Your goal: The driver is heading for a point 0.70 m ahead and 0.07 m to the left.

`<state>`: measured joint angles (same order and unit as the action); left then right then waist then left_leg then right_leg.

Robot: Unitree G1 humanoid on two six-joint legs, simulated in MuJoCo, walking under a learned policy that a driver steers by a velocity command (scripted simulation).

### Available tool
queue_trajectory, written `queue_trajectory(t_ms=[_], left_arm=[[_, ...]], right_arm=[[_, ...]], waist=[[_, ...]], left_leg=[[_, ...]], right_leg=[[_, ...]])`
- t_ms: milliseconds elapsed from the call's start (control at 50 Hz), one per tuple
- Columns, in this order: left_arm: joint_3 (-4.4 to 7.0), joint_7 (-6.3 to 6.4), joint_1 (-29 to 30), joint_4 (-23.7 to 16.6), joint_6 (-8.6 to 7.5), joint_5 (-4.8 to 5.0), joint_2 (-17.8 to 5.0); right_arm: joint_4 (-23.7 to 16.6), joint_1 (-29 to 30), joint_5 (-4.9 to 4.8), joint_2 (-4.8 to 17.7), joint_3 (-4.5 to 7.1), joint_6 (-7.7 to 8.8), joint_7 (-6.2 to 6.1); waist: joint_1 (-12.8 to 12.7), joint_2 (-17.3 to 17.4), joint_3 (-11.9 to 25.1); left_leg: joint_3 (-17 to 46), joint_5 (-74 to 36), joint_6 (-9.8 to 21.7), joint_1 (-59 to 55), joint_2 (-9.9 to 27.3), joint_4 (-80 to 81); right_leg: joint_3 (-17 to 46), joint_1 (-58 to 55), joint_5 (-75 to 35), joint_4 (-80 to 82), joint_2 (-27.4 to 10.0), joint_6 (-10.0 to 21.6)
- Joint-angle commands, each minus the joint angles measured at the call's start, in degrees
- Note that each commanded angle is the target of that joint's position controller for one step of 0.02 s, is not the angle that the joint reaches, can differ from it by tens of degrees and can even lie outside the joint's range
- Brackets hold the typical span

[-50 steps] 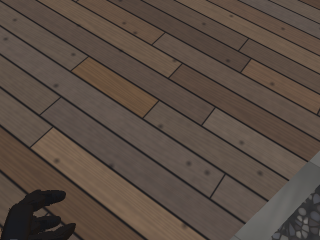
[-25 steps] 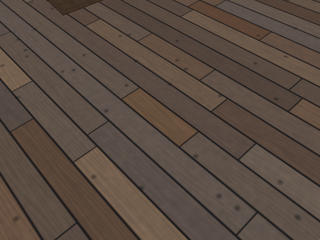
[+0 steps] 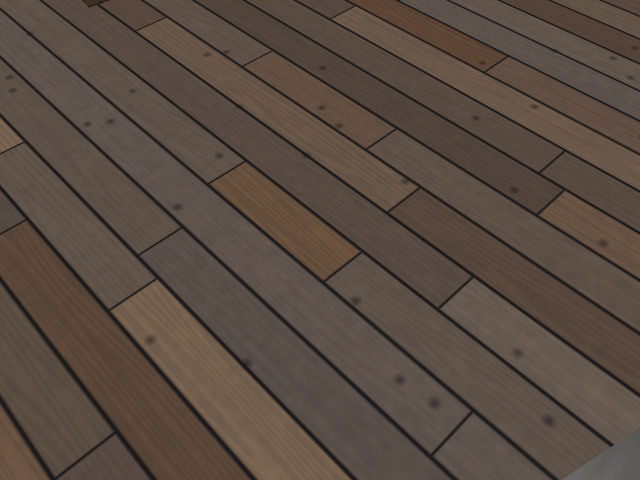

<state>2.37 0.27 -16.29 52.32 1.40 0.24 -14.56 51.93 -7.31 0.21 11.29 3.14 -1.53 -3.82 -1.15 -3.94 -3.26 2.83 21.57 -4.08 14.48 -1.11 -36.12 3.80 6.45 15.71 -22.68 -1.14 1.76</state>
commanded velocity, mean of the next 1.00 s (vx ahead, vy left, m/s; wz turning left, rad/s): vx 0.04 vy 0.00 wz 0.00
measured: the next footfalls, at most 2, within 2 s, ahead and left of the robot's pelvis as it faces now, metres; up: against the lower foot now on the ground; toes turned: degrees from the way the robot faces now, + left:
left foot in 1.18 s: +0.13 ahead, +0.19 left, +0.04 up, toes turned +7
right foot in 1.62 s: +0.42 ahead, +0.02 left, +0.04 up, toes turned +0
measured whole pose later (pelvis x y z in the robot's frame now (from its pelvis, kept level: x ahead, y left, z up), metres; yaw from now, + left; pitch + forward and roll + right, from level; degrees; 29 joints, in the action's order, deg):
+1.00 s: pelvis +0.00 +0.01 +0.00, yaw +1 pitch +1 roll +2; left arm 1.7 2.2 -26.6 61.3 -0.7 -0.2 -10.5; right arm 65.4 -10.6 -1.9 11.3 3.0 1.6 -2.8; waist -2.1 -2.0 1.6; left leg -1.5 24.8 0.1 24.5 1.5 -55.9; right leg 3.6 5.9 15.5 -18.9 0.9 3.7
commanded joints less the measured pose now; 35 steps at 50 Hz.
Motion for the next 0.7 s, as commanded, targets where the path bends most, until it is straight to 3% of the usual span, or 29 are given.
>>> queue_trajectory(t_ms=[20, 160, 380, 700], left_arm=[[0.53, -0.64, -3.0, -0.2, -0.69, -0.38, -3.9], [-0.26, -0.29, -5.2, 3.0, -0.90, -0.73, -4.0], [-1.16, 0.47, -8.4, 6.7, -0.60, -0.73, -2.0], [-1.53, 1.07, -11.4, 9.6, -0.55, -0.80, -0.3]], right_arm=[[-0.4, -0.1, 0.13, 5.3, 1.32, 0.33, -0.68], [4.0, 1.3, -0.16, 4.7, 1.14, 1.10, -0.43], [9.8, 0.6, -0.64, 3.8, 0.65, 1.51, -0.14], [13.3, -1.0, -0.91, 3.3, 0.19, 1.26, -0.35]], waist=[[1.0, 1.1, 2.9], [1.0, 0.9, 1.0], [0.9, 1.1, 1.2], [1.1, 0.6, 0.6]], left_leg=[[1.5, -14.3, 2.1, -2.6, 1.7, 3.1], [0.9, -12.8, 2.1, -0.8, 1.7, 2.6], [0.3, -11.1, 1.7, 2.0, 2.0, 2.7], [-0.5, -9.8, 1.3, 3.6, 2.4, 3.0]], right_leg=[[2.1, 2.3, -19.0, 1.9, -3.4, -0.1], [2.8, 3.7, -11.0, 3.4, -3.3, -0.7], [3.0, 0.5, -16.9, 3.0, -3.3, -1.4], [3.3, 0.0, -18.2, 4.0, -3.1, -2.2]])
Velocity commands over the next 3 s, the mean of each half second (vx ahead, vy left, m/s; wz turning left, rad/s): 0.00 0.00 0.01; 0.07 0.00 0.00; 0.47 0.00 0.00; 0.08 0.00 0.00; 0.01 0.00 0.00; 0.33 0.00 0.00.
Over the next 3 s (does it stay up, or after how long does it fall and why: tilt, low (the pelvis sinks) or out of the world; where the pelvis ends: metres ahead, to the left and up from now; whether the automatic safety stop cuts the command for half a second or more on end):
stays up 0.50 0.06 0.02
